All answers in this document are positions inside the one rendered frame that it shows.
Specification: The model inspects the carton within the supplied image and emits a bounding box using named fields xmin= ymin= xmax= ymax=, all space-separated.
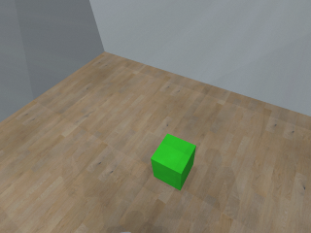
xmin=151 ymin=133 xmax=196 ymax=190

